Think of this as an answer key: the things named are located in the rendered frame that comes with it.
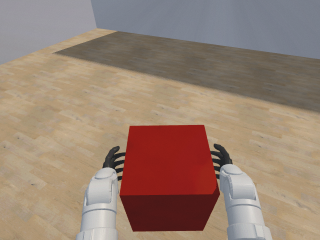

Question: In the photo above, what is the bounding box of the robot right hand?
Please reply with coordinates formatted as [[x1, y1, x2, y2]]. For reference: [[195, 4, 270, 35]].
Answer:
[[210, 143, 233, 179]]

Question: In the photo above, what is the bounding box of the left robot forearm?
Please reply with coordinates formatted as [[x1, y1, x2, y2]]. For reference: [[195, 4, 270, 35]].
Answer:
[[75, 167, 119, 240]]

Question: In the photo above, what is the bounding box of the robot left hand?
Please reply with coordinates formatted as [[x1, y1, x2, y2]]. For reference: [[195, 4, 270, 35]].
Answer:
[[102, 146, 126, 181]]

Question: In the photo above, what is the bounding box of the right robot forearm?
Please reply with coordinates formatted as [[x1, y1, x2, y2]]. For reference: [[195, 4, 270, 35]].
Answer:
[[219, 164, 273, 240]]

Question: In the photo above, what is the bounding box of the carton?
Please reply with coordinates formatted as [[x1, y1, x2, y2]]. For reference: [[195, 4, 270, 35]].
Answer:
[[119, 125, 220, 232]]

